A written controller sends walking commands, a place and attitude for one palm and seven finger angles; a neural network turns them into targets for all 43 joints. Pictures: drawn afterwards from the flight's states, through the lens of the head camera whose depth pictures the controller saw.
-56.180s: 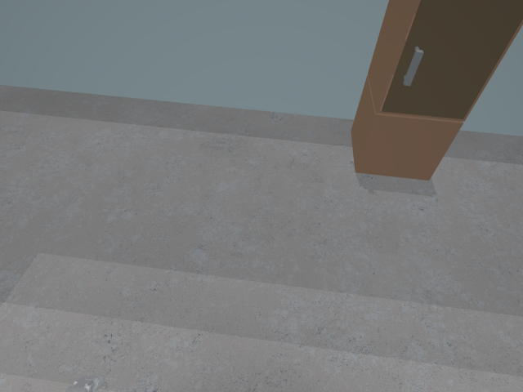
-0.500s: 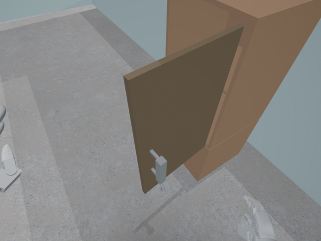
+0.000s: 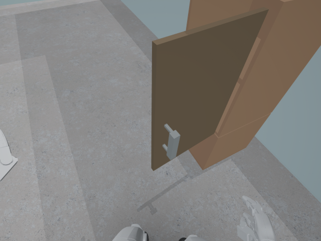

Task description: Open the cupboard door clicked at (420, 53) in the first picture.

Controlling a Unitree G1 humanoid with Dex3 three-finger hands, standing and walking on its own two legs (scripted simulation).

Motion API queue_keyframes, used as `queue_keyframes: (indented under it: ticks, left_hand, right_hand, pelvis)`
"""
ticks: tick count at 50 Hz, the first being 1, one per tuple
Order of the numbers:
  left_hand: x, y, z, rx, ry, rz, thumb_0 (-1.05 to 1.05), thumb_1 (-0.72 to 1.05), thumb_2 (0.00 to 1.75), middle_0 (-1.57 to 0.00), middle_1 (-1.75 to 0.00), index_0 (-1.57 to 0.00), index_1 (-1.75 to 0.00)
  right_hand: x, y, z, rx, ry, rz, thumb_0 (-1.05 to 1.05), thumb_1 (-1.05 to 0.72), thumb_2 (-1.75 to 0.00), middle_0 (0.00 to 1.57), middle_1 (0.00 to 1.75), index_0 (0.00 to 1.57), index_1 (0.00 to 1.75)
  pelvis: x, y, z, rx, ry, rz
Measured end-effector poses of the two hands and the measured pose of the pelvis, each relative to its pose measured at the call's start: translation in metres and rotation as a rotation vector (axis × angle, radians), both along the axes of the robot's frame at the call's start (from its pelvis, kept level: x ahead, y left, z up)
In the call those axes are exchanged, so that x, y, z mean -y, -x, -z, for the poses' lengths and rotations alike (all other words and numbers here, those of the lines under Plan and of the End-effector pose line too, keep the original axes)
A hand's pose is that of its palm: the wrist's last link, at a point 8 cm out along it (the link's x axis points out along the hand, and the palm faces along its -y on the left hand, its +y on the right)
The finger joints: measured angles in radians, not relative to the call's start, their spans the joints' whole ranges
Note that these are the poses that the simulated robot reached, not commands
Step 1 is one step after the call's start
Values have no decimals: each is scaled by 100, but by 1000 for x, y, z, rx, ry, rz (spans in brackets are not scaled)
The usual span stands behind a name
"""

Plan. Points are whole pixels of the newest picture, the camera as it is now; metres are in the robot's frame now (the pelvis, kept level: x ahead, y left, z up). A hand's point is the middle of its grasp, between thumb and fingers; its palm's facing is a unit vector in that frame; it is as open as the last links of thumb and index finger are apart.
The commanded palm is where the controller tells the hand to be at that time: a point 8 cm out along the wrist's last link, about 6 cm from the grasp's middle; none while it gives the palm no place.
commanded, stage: step back with the hand held close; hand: left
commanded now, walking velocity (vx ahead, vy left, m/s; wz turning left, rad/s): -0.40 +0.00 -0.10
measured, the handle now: (169, 141) +0.44 +0.00 -0.09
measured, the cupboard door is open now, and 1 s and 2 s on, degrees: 96 96 96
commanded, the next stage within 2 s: stop stepping back and stand still in 0.30 s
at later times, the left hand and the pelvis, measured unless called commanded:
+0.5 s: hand (21, 195) +0.15 +0.22 +0.19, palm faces +0.36 -0.84 -0.42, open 7.4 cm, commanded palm +0.09 +0.26 +0.20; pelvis -0.08 -0.02 +0.02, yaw -6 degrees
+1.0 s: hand out of the picture +0.08 +0.18 +0.19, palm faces +0.40 -0.78 -0.47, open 7.4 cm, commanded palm +0.04 +0.22 +0.20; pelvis -0.14 -0.06 +0.02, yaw -7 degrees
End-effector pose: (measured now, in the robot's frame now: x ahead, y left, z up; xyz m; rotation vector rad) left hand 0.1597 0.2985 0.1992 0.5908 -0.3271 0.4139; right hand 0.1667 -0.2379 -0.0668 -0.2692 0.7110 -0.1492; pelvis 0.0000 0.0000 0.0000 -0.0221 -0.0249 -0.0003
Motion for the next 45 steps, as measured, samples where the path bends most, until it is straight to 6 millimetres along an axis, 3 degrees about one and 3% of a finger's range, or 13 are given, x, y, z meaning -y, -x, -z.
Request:
queue_keyframes:
  ticks: [6, 11, 14, 17, 20, 23, 29, 34, 40, 45]
  left_hand:
    - [1, 9, -2, 8, -23, 56, 1, 89, 89, -21, -30, -21, -30]
    - [0, 43, -18, 52, -79, 33, 1, 89, 89, -21, -30, -21, -30]
    - [2, 62, -12, 17, -51, -10, 1, 89, 89, -21, -30, -21, -30]
    - [17, 72, 2, -14, -21, -7, 1, 89, 90, -20, -30, -21, -30]
    - [31, 69, 6, -35, 41, 29, 1, 89, 90, -20, -30, -21, -30]
    - [38, 59, -2, -35, 64, 79, 1, 89, 90, -21, -30, -21, -30]
    - [46, 37, -17, -28, 18, 215, 1, 89, 89, -21, -30, -21, -30]
    - [51, 49, -13, -121, -33, 239, 1, 89, 89, -21, -30, -21, -30]
    - [64, 91, -7, -193, -52, 191, 1, 89, 89, -21, -30, -21, -30]
    - [73, 116, -11, -137, -35, 85, 1, 89, 89, -21, -31, -22, -30]
  right_hand:
    - [-4, 22, -2, 3, 16, 14, 2, -90, -89, 21, 30, 20, 30]
    - [-8, 37, 1, -3, -27, -3, 2, -90, -89, 21, 30, 20, 30]
    - [-9, 42, 3, 24, -56, -25, 2, -90, -89, 21, 30, 20, 30]
    - [-5, 51, 13, 41, -84, -46, 2, -90, -89, 21, 30, 20, 30]
    - [1, 73, 13, -34, -81, -29, 1, -90, -89, 21, 30, 20, 30]
    - [8, 95, -3, -78, -58, 18, 2, -90, -89, 21, 30, 20, 30]
    - [31, 121, -30, 28, -15, 132, 2, -90, -89, 21, 30, 20, 30]
    - [45, 157, -40, 43, -3, 190, 1, -90, -89, 21, 30, 20, 30]
    - [55, 197, -19, -23, -24, 200, 1, -90, -89, 20, 30, 20, 30]
    - [66, 209, 10, -97, -61, 163, 2, -90, -89, 20, 30, 20, 30]
  pelvis:
    - [-2, 23, 1, -5, 41, -41]
    - [8, 37, 1, -41, 41, -36]
    - [15, 52, 3, -81, 24, 4]
    - [23, 76, 9, -110, -15, 61]
    - [24, 82, -4, -95, -31, 81]
    - [26, 82, -18, -95, -57, 92]
    - [19, 93, -23, -71, -3, 111]
    - [24, 109, -26, -41, -14, 126]
    - [41, 122, -22, -29, -39, 117]
    - [55, 132, -17, -29, -35, 109]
